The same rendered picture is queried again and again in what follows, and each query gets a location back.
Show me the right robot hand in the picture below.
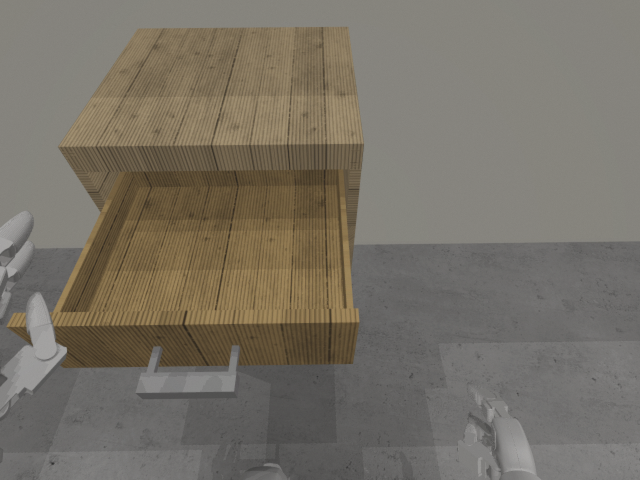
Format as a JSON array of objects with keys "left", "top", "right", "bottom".
[{"left": 458, "top": 382, "right": 537, "bottom": 480}]

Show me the left robot hand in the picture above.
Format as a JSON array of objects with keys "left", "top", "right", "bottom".
[{"left": 0, "top": 211, "right": 67, "bottom": 421}]

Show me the drawer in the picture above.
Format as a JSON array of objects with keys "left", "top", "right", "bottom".
[{"left": 6, "top": 169, "right": 359, "bottom": 368}]

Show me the robot left shin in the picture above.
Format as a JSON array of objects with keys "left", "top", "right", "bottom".
[{"left": 263, "top": 463, "right": 283, "bottom": 472}]

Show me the handle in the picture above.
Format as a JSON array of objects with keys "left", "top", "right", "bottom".
[{"left": 136, "top": 345, "right": 240, "bottom": 399}]

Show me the cabinet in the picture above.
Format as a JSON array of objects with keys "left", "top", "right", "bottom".
[{"left": 58, "top": 27, "right": 364, "bottom": 268}]

